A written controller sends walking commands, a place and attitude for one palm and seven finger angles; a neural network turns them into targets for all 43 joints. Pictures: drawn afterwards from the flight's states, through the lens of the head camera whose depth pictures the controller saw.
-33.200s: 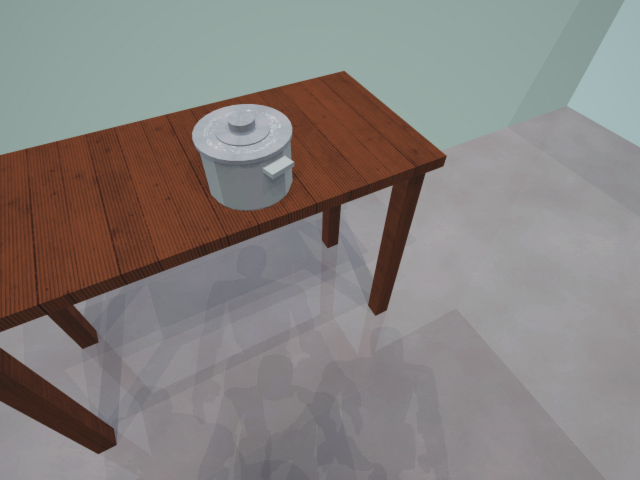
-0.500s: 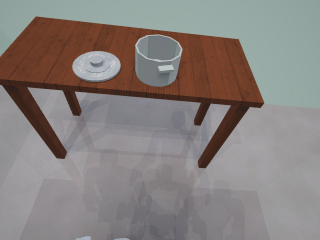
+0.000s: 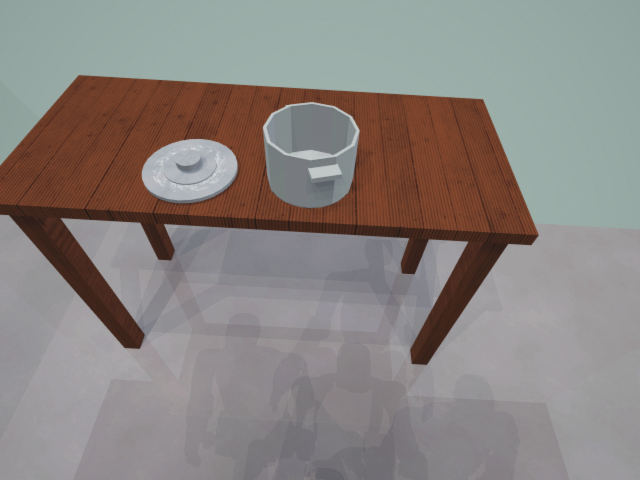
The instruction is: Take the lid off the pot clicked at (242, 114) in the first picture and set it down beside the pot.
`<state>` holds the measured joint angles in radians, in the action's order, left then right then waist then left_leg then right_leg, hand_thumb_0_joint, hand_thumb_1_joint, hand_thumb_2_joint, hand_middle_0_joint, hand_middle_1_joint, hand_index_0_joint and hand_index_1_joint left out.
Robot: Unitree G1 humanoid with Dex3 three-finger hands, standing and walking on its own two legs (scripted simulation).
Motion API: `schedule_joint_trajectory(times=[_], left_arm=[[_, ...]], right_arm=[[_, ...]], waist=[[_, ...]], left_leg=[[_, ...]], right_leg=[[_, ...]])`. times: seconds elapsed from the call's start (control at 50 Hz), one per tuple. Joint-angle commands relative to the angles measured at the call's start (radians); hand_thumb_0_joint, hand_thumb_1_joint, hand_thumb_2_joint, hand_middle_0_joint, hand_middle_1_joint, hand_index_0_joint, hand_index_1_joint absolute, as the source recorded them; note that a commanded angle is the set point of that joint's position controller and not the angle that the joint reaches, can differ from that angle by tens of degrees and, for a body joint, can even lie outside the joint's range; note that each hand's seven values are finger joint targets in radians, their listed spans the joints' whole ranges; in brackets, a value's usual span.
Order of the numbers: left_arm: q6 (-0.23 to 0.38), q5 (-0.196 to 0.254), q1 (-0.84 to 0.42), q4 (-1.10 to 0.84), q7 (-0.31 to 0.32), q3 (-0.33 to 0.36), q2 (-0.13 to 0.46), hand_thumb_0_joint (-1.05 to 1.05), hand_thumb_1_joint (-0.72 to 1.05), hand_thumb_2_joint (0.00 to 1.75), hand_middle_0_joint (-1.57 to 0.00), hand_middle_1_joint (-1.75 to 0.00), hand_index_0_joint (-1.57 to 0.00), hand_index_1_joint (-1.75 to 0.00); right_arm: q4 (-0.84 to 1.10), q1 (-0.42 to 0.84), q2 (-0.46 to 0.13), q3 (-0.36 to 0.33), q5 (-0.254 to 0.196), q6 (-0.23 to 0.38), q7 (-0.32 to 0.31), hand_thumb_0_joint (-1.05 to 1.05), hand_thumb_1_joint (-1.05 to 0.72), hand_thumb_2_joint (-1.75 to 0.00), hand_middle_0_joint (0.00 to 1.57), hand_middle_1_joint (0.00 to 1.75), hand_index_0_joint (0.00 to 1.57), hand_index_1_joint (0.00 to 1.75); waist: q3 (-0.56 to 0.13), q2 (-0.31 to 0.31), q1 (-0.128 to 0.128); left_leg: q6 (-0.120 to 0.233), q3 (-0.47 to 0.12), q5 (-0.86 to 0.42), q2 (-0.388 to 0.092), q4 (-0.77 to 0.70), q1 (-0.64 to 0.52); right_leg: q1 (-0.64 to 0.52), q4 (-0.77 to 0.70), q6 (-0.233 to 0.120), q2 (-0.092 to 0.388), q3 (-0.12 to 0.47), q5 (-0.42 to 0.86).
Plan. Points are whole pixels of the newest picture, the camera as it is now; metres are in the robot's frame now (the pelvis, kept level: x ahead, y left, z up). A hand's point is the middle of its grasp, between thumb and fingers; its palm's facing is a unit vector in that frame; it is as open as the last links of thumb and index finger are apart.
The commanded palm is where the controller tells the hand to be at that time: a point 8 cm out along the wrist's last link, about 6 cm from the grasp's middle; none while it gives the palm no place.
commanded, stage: stop stepping back and stand still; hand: left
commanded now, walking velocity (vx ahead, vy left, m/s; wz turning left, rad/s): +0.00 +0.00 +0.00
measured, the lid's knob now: (188, 160) +0.66 +0.29 -0.03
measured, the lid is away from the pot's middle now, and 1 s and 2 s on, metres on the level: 0.24 0.24 0.24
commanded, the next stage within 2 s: let the arm hang, fingers relaxed in 0.32 s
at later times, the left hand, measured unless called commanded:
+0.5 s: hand out of the picture +0.03 +0.17 -0.18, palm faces +0.05 -0.98 -0.19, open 7.3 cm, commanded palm none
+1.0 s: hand out of the picture +0.00 +0.17 -0.18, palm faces +0.04 -0.98 -0.17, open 7.3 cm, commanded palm none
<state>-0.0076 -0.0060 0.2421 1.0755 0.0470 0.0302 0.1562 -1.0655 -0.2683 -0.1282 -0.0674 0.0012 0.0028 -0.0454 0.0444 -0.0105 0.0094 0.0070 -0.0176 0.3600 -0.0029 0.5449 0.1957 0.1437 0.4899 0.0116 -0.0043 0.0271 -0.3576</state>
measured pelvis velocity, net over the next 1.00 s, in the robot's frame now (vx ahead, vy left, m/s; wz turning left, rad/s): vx -0.01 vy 0.00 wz -0.01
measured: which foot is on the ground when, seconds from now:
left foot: down 0.00-1.00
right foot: down 0.00-1.00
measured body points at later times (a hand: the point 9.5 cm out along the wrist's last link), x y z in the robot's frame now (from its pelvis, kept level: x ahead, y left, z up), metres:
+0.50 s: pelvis +0.00 -0.01 +0.00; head +0.03 +0.01 +0.45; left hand +0.03 +0.22 -0.16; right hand -0.01 -0.23 -0.15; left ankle -0.05 +0.12 -0.73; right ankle -0.06 -0.13 -0.73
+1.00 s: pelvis -0.01 +0.00 +0.00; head +0.02 +0.01 +0.45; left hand +0.00 +0.22 -0.16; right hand -0.03 -0.21 -0.15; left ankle -0.05 +0.12 -0.73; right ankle -0.06 -0.13 -0.73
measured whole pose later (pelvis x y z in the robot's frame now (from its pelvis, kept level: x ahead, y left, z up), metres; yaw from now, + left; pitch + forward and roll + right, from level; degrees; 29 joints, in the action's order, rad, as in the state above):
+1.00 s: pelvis -0.01 +0.00 +0.00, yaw -1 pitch +0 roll -1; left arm 0.00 0.00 0.27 1.10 0.04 0.03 0.14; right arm -1.11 -0.31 -0.09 -0.06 0.00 0.01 -0.05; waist 0.06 -0.02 0.01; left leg 0.01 0.00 0.33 0.00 0.50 0.17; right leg 0.12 0.45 0.02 0.00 0.04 -0.32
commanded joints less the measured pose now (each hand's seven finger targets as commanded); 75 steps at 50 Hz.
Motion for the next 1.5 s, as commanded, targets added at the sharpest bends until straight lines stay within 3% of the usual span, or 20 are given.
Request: schedule_joint_trajectory(times=[0.0, 0.06, 0.18, 0.26, 0.46, 0.5, 0.56, 0.68, 0.8, 0.86, 1.1, 1.26, 1.48], left_arm=[[0.012, -0.002, 0.066, -0.039, 0.003, 0.017, 0.081, 0.0, 0.9, 0.9, -0.2, -0.3, -0.2, -0.3], [0.015, 0.0, 0.056, -0.044, 0.002, 0.021, 0.086, 0.0, 0.9, 0.9, -0.2, -0.3, -0.2, -0.3], [0.013, -0.001, 0.053, -0.049, 0.003, 0.022, 0.086, 0.0, 0.9, 0.9, -0.2, -0.3, -0.2, -0.3], [0.016, 0.002, 0.052, -0.051, 0.004, 0.023, 0.092, 0.0, 0.9, 0.9, -0.2, -0.3, -0.2, -0.3], [0.016, 0.002, 0.061, -0.044, 0.005, 0.023, 0.085, 0.0, 0.9, 0.9, -0.2, -0.3, -0.2, -0.3], [0.014, 0.001, 0.059, -0.044, 0.005, 0.019, 0.082, 0.0, 0.9, 0.9, -0.2, -0.3, -0.2, -0.3], [0.016, 0.002, 0.07, -0.036, 0.004, 0.019, 0.079, 0.0, 0.9, 0.9, -0.2, -0.3, -0.2, -0.3], [0.016, 0.001, 0.072, -0.029, 0.005, 0.015, 0.074, 0.0, 0.9, 0.9, -0.2, -0.3, -0.2, -0.3], [0.014, 0.0, 0.084, -0.018, 0.003, 0.013, 0.063, 0.0, 0.9, 0.9, -0.2, -0.3, -0.2, -0.3], [0.017, 0.001, 0.089, -0.012, 0.003, 0.013, 0.06, 0.0, 0.9, 0.9, -0.2, -0.3, -0.2, -0.3], [0.016, -0.002, 0.101, -0.001, 0.003, 0.011, 0.053, 0.0, 0.9, 0.9, -0.2, -0.3, -0.2, -0.3], [0.02, 0.0, 0.103, 0.004, 0.004, 0.012, 0.054, 0.0, 0.9, 0.9, -0.2, -0.3, -0.2, -0.3], [0.018, -0.001, 0.104, 0.002, 0.005, 0.012, 0.052, 0.0, 0.9, 0.9, -0.2, -0.3, -0.2, -0.3]], right_arm=[[0.019, -0.085, -0.072, -0.013, 0.004, 0.01, -0.005, 0.0, -0.9, -0.9, 0.2, 0.3, 0.2, 0.3], [0.018, -0.089, -0.08, -0.013, 0.005, 0.013, -0.007, 0.0, -0.9, -0.9, 0.2, 0.3, 0.2, 0.3], [0.018, -0.083, -0.078, -0.013, 0.004, 0.011, -0.008, 0.0, -0.9, -0.9, 0.2, 0.3, 0.2, 0.3], [0.017, -0.092, -0.084, -0.012, 0.004, 0.013, -0.009, 0.0, -0.9, -0.9, 0.2, 0.3, 0.2, 0.3], [0.003, -0.106, -0.073, -0.011, 0.003, 0.012, -0.009, 0.0, -0.9, -0.9, 0.2, 0.3, 0.2, 0.3], [0.001, -0.105, -0.07, -0.009, 0.002, 0.01, -0.009, 0.0, -0.9, -0.9, 0.2, 0.3, 0.2, 0.3], [-0.004, -0.108, -0.069, -0.009, 0.002, 0.012, -0.009, 0.0, -0.9, -0.9, 0.2, 0.3, 0.2, 0.3], [-0.01, -0.115, -0.062, -0.01, 0.0, 0.012, -0.009, 0.0, -0.9, -0.9, 0.2, 0.3, 0.2, 0.3], [-0.016, -0.122, -0.061, -0.006, 0.002, 0.015, -0.01, 0.0, -0.9, -0.9, 0.2, 0.3, 0.2, 0.3], [-0.018, -0.125, -0.061, -0.007, 0.001, 0.017, -0.011, 0.0, -0.9, -0.9, 0.2, 0.3, 0.2, 0.3], [-0.024, -0.123, -0.051, -0.005, 0.0, 0.016, -0.009, 0.0, -0.9, -0.9, 0.2, 0.3, 0.2, 0.3], [-0.027, -0.125, -0.051, -0.004, -0.001, 0.019, -0.011, 0.0, -0.9, -0.9, 0.2, 0.3, 0.2, 0.3], [-0.028, -0.123, -0.047, -0.004, -0.001, 0.017, -0.01, 0.0, -0.9, -0.9, 0.2, 0.3, 0.2, 0.3]], waist=[[-0.002, 0.014, 0.001], [-0.033, 0.03, 0.006], [-0.003, 0.014, 0.002], [-0.036, 0.016, 0.004], [-0.013, 0.017, 0.002], [0.019, 0.01, 0.001], [-0.003, 0.019, 0.001], [0.02, 0.004, 0.002], [0.02, 0.035, 0.001], [0.003, 0.038, 0.001], [0.037, 0.014, -0.001], [0.013, 0.024, 0.0], [0.036, 0.012, -0.002]], left_leg=[[0.041, -0.028, -0.412, -0.079, -0.057, -0.022], [0.039, -0.027, -0.468, -0.083, -0.051, -0.044], [0.037, -0.026, -0.465, -0.085, -0.057, -0.043], [0.034, -0.023, -0.488, -0.084, -0.053, -0.057], [0.032, -0.023, -0.434, -0.082, -0.071, -0.046], [0.033, -0.027, -0.398, -0.082, -0.084, -0.028], [0.036, -0.027, -0.41, -0.084, -0.081, -0.05], [0.037, -0.031, -0.369, -0.086, -0.098, -0.038], [0.043, -0.041, -0.354, -0.093, -0.117, -0.04], [0.045, -0.04, -0.394, -0.094, -0.112, -0.058], [0.044, -0.039, -0.325, -0.088, -0.127, -0.03], [0.042, -0.034, -0.378, -0.086, -0.113, -0.051], [0.041, -0.037, -0.324, -0.086, -0.127, -0.029]], right_leg=[[0.013, -0.052, -0.061, 0.076, 0.03, 0.42], [-0.009, -0.039, -0.063, 0.076, 0.024, 0.465], [0.0, -0.049, -0.06, 0.074, 0.019, 0.461], [-0.024, -0.044, -0.063, 0.076, 0.023, 0.494], [-0.022, -0.066, -0.061, 0.077, 0.025, 0.451], [-0.005, -0.075, -0.06, 0.074, 0.024, 0.415], [-0.006, -0.075, -0.058, 0.073, 0.026, 0.415], [0.012, -0.082, -0.056, 0.067, 0.025, 0.374], [0.023, -0.082, -0.051, 0.061, 0.018, 0.33], [0.021, -0.076, -0.049, 0.061, 0.015, 0.352], [0.038, -0.089, -0.048, 0.063, 0.023, 0.317], [0.03, -0.08, -0.048, 0.067, 0.024, 0.359], [0.04, -0.088, -0.049, 0.063, 0.028, 0.321]])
